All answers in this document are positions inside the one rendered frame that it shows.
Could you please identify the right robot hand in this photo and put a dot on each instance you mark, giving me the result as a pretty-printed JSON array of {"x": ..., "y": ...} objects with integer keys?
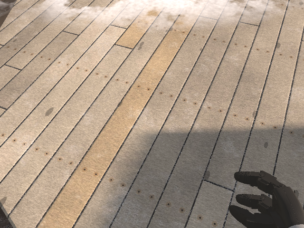
[{"x": 283, "y": 210}]

